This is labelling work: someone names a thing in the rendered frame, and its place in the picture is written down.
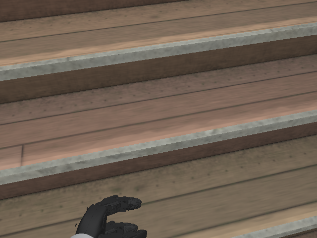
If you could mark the robot left hand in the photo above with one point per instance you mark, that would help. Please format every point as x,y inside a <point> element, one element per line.
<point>94,221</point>

